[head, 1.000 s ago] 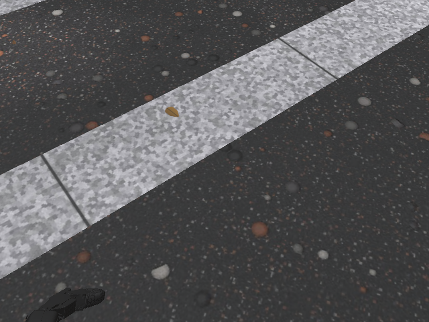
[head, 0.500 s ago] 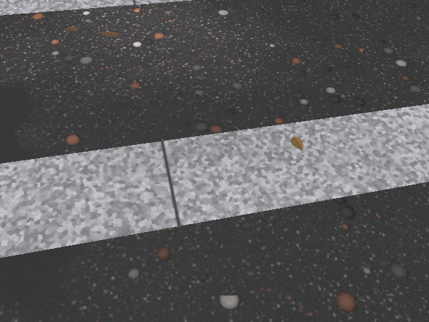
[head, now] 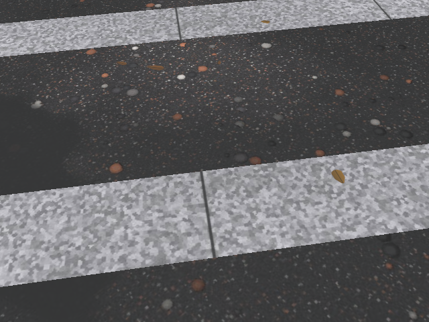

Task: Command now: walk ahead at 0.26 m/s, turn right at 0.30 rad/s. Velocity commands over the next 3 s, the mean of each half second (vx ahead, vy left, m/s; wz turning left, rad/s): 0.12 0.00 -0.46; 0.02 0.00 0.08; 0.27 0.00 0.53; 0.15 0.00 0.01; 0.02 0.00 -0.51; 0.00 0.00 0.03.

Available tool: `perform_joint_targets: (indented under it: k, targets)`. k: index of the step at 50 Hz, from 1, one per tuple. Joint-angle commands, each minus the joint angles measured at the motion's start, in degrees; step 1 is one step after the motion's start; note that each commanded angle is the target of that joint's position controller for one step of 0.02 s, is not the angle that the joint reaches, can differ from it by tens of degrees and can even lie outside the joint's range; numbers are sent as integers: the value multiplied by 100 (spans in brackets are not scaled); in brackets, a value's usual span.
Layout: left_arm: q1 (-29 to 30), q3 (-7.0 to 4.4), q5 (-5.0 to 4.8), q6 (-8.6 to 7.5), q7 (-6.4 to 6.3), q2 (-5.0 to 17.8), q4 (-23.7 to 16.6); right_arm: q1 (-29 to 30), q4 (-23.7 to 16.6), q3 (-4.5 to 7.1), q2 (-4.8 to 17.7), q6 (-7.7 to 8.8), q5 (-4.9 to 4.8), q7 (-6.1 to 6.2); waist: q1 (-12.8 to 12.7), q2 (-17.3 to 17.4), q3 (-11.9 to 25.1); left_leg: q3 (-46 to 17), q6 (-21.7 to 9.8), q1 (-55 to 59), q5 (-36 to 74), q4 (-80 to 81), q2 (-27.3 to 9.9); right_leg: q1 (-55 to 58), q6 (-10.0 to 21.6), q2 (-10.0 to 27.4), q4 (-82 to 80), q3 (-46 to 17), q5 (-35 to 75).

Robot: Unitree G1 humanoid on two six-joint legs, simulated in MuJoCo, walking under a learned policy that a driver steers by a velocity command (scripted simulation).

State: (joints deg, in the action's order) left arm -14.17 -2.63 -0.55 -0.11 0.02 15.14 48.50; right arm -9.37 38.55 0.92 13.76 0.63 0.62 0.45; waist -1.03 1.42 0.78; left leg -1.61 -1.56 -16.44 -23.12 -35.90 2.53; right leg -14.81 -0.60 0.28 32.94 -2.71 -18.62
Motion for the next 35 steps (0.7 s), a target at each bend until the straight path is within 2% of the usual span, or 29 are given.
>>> perform_joint_targets:
  k: [1, 2, 3, 4, 5, 6, 7, 8, 9, 10, 11, 12, 13, 16, 20, 21, 22, 23, 24, 25, 26, 27, 28, 29, 30, 32, 33, 34, 35]
  targets:
    - [33, -259, -25, -169, -55, 1120, -320, 375, -554, 312, 727, 312, -135, 25, 71, -1623, -764, 79, -40, -881, -321, -307, 20, -143, 1344, 1419, -2244, -2814, -2340]
    - [111, -253, -41, -169, -80, 1077, -368, 465, -570, 306, 638, 387, -109, -7, 81, -1451, -723, -2, -82, -829, -264, -82, -11, 16, 1266, 1303, -2045, -2658, -1577]
    - [303, -267, -66, -143, -106, 1097, -441, 398, -550, 308, 555, 439, -92, -31, 208, -1357, -564, 25, -112, -510, -82, 458, 7, 88, 1133, 1102, -1763, -2345, -695]
    - [590, -283, -104, -91, -138, 1104, -563, 185, -464, 331, 538, 465, -70, -39, 383, -1276, -323, 50, -106, 145, 612, 1107, 9, 0, 950, 839, -1457, -1994, 303]
    - [714, -273, -102, -54, -178, 1001, -675, -2, -385, 389, 667, 440, -25, -24, 443, -1130, 60, -5, -65, 845, 1324, 1278, -128, -98, 736, 619, -1041, -1668, 1186]
    - [826, -225, -85, -38, -209, 779, -826, -329, -343, 464, 906, 381, 31, 17, 505, -629, 420, -329, -151, 1542, 1905, 1258, -586, -486, 476, 308, -295, -1252, 1383]
    - [649, -164, -88, -39, -220, 522, -959, -550, -310, 578, 1314, 284, 69, 36, 390, 682, 480, -1287, -608, 2001, 2526, 1443, -1342, -1298, 117, -312, 739, -461, 345]
    - [467, -195, -16, -34, -191, 663, -1007, -749, -289, 568, 1218, 199, 46, 42, 432, 1270, 321, -2195, -1253, 2184, 3647, 1606, -2305, -2047, -94, -315, 1632, -228, -1511]
    - [307, -304, -24, -12, -149, 881, -940, -775, -294, 496, 995, 166, 18, 71, 360, 882, 189, -2196, -1515, 2211, 4471, 1536, -2617, -2427, -206, -67, 2729, -348, -1899]
    - [214, -341, -82, 37, -117, 866, -877, -637, -349, 479, 934, 145, 14, 97, 239, 503, 182, -1774, -1408, 2188, 4654, 1457, -2471, -2558, -253, 62, 3143, -378, -1688]
    - [263, -326, -121, 90, -95, 759, -896, -374, -382, 494, 951, 127, -37, 107, 163, 375, 25, -1306, -1220, 2078, 4504, 1514, -2277, -2694, -294, 195, 2966, -307, -1339]
    - [453, -298, -128, 129, -73, 657, -945, -236, -388, 504, 976, 103, -74, 129, 202, 397, -111, -937, -1081, 1931, 4448, 1614, -2114, -2688, -339, 281, 2681, -204, -989]
    - [570, -258, -127, 151, -35, 538, -997, -226, -350, 525, 1049, 65, -61, 155, 249, 458, -137, -610, -1027, 1733, 4485, 1707, -1943, -2482, -405, 235, 2468, -3, -698]
    - [790, -185, -125, 155, 109, 391, -1227, -157, -275, 582, 1209, -21, -43, 213, 283, 634, 43, 67, -949, 1450, 4402, 1747, -1721, -1743, -401, 177, 1545, 334, 34]
    - [938, -274, -85, 187, 264, 633, -1473, -97, -187, 636, 1381, -24, -193, 168, 253, 719, 192, 396, -778, 1344, 4386, 1361, -1836, -989, -78, 26, 561, 637, 445]
    - [841, -320, -75, 207, 282, 702, -1493, -24, -186, 643, 1398, 5, -253, 147, 155, 696, 238, 472, -686, 1293, 4443, 1095, -1837, -731, 45, -38, 255, 694, 585]
    - [543, -387, -54, 218, 274, 780, -1439, 84, -190, 636, 1367, 42, -311, 132, -54, 608, 357, 677, -523, 1097, 4562, 578, -1714, -169, 203, -184, -241, 782, 982]
    - [88, -507, -16, 220, 204, 1017, -1334, -85, -125, 591, 1200, 96, -302, 100, -247, 303, 598, 946, -230, 644, 4237, -294, -1417, 749, 436, -312, -698, 659, 1655]
    - [-370, -667, 6, 216, 59, 1604, -1370, -235, -219, 490, 947, 134, -55, 65, -383, -839, 920, 1109, 278, -772, 1708, -1895, -965, 2100, 960, 749, -829, -873, 3898]
    - [-198, -669, 182, 135, 24, 2047, -1583, -345, -466, 350, 629, 145, 163, 72, -96, -1718, 1515, 418, 547, -2057, -1965, -3424, -55, 2554, 2396, 2290, -1008, -3384, 4337]
    - [-108, -555, 126, 48, 76, 1594, -1594, -72, -380, 462, 1078, 113, -24, 44, -390, -899, 1566, -350, 538, -2137, -1735, -3906, -291, 2160, 2482, 2203, -1275, -3064, 3396]
    - [313, -436, 58, -14, 67, 1283, -1583, -9, -350, 480, 1188, 64, -155, 44, -179, -792, 948, -262, 457, -2237, -1262, -3788, -501, 1602, 2112, 1946, -1299, -2273, 2966]
    - [606, -349, -8, -26, 43, 991, -1566, -78, -198, 495, 1169, 15, -105, 97, -31, -488, 680, -225, 443, -2112, -851, -3371, -681, 1183, 1701, 1554, -1325, -1739, 2445]
    - [868, -278, -16, -13, 15, 824, -1566, -100, -134, 507, 1179, -41, -41, 160, 70, -525, 540, -196, 492, -1827, -503, -2992, -763, 753, 1476, 1328, -1354, -1406, 2280]
    - [1009, -230, 61, -14, -4, 779, -1555, -235, -50, 495, 1114, -91, -18, 161, 176, -668, 541, -71, 552, -1298, -186, -2953, -708, 259, 1431, 1150, -1404, -1076, 2559]
    - [1139, -129, 184, -64, -27, 548, -1438, -567, 112, 407, 826, -139, -50, 142, 333, -761, 654, -17, 630, -623, 150, -2312, -713, -96, 1389, 972, -1462, -583, 2712]
    - [1160, -96, 205, -90, -33, 453, -1362, -563, 144, 342, 682, -147, -57, 132, 308, -788, 626, -18, 640, -392, 279, -1779, -753, -146, 1339, 893, -1485, -405, 2533]
    - [1107, -90, 224, -103, -39, 449, -1279, -424, 129, 288, 594, -149, -57, 122, 202, -836, 555, -17, 632, -252, 373, -1353, -774, -151, 1330, 900, -1529, -363, 2235]
    - [1028, -105, 247, -104, -48, 527, -1194, -278, 93, 271, 615, -152, -66, 116, 100, -860, 480, -9, 612, -172, 407, -1062, -778, -131, 1362, 980, -1578, -423, 1901]
